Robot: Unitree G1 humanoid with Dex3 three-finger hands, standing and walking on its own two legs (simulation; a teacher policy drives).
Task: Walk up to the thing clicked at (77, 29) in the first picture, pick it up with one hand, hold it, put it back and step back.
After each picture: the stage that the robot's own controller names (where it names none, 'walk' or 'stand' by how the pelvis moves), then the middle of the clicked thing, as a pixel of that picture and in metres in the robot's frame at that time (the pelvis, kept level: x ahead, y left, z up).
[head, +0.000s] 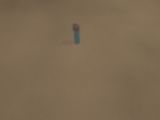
stand; (76, 34) +1.52 +0.06 -0.65
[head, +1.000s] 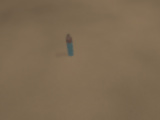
walk; (69, 46) +1.37 +0.24 -0.65
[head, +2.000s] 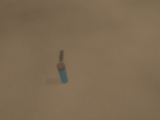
walk; (62, 73) +0.87 +0.27 -0.65
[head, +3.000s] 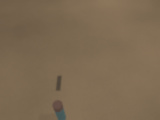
walk; (59, 111) +0.51 +0.23 -0.64
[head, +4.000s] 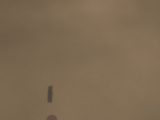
stand; out of the picture +0.43 +0.22 -0.65
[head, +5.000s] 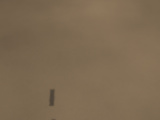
stand; out of the picture +0.41 +0.21 -0.66
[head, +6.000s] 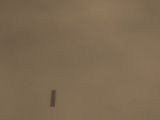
stand; out of the picture +0.41 +0.21 -0.66
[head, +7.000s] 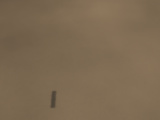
stand; out of the picture +0.40 +0.21 -0.66
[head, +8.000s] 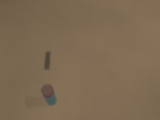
go down; (49, 96) +0.45 +0.20 -0.53
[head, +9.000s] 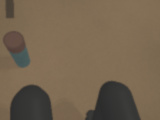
go down; (19, 52) +0.49 +0.25 -0.25
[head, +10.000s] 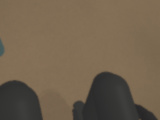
close in; out of the picture +0.47 +0.28 -0.21
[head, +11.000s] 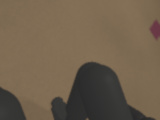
close; out of the picture +0.46 +0.31 -0.16
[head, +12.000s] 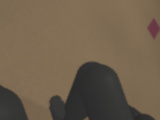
lift; out of the picture +0.43 +0.30 -0.16
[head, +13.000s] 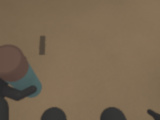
lift; (22, 77) +0.34 +0.20 +0.03
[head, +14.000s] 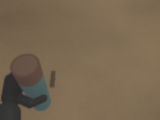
hold; (35, 87) +0.32 +0.17 +0.05
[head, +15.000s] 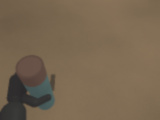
hold; (39, 87) +0.32 +0.16 +0.04
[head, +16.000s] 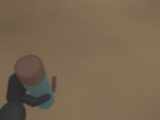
hold; (38, 86) +0.32 +0.16 +0.05
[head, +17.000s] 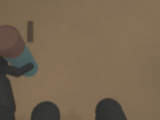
crouch; (20, 56) +0.42 +0.20 -0.03
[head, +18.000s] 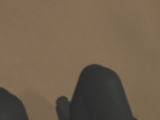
lower; out of the picture +0.43 +0.32 -0.17
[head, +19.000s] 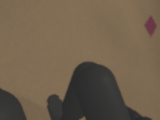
lower; out of the picture +0.44 +0.32 -0.17
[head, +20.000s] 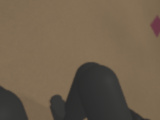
lower; out of the picture +0.43 +0.32 -0.16
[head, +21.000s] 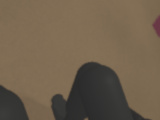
lower; out of the picture +0.43 +0.32 -0.16
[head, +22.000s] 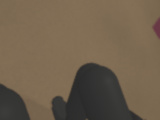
rest; out of the picture +0.43 +0.31 -0.16
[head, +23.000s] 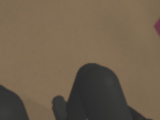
open; out of the picture +0.43 +0.31 -0.16
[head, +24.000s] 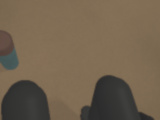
stand; (6, 53) +0.44 +0.27 -0.21
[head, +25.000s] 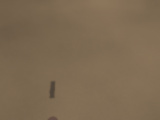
stand; out of the picture +0.40 +0.18 -0.58
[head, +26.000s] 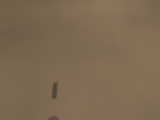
stand; out of the picture +0.42 +0.20 -0.60
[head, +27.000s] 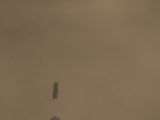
stand; out of the picture +0.40 +0.19 -0.60
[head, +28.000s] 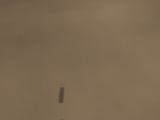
stand; out of the picture +0.42 +0.18 -0.65
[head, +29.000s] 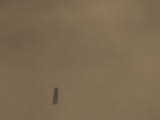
stand; out of the picture +0.40 +0.20 -0.66
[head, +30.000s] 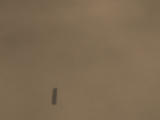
stand; out of the picture +0.38 +0.21 -0.66
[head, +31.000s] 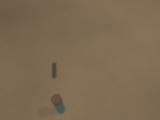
walk; (58, 104) +0.47 +0.20 -0.63
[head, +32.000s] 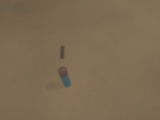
walk; (64, 77) +0.71 +0.22 -0.64
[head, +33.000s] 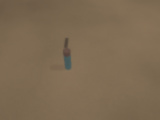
stand; (67, 59) +1.02 +0.18 -0.63
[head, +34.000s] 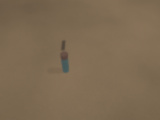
stand; (65, 62) +1.00 +0.18 -0.65
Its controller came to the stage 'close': yes
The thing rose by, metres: 0.69
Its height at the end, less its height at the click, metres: +0.00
